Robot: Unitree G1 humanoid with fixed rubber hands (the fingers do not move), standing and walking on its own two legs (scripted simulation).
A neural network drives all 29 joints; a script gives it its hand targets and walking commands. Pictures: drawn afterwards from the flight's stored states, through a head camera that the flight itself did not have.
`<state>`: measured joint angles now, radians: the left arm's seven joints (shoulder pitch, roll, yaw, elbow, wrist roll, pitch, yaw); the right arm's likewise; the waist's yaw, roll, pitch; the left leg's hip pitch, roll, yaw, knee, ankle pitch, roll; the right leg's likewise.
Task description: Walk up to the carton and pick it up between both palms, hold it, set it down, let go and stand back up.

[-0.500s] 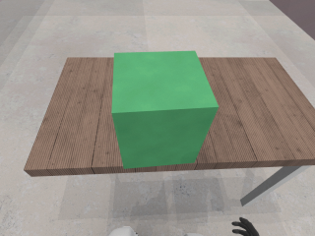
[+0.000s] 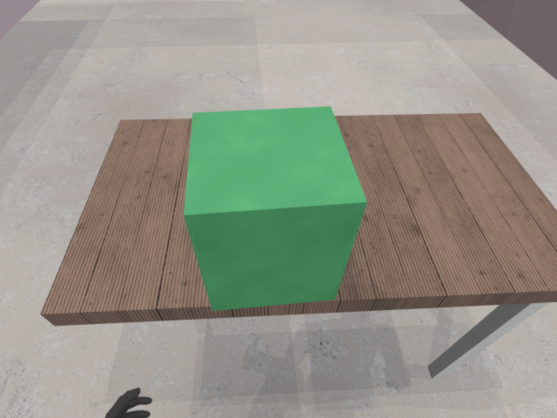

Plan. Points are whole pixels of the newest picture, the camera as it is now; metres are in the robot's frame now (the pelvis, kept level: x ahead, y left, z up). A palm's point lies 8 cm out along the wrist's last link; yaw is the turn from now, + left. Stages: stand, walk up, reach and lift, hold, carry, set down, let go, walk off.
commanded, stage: walk up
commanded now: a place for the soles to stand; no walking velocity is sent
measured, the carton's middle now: (269, 212) +0.41 +0.03 +0.05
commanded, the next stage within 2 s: reach and lift in 1.00 s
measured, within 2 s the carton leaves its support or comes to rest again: neither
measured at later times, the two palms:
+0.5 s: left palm out of the picture +0.03 +0.26 -0.12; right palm out of the picture +0.10 -0.27 -0.10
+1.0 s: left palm out of the picture +0.06 +0.25 -0.12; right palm out of the picture +0.13 -0.28 -0.10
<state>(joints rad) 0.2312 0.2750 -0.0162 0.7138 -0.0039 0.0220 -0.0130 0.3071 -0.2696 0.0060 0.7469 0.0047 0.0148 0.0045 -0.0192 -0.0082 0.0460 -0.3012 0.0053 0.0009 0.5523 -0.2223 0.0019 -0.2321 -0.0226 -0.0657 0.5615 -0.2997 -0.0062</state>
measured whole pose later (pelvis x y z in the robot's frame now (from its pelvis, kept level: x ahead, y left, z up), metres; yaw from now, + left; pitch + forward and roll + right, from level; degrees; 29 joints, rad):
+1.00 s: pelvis +0.00 -0.03 -0.01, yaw +8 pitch -1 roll -1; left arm 0.24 0.31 0.00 0.72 0.01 0.06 -0.03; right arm 0.31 -0.29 -0.03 0.64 -0.01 0.02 -0.03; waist 0.01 0.01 0.08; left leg -0.39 -0.02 -0.14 0.66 -0.25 -0.03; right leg -0.25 -0.03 -0.21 0.64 -0.37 -0.05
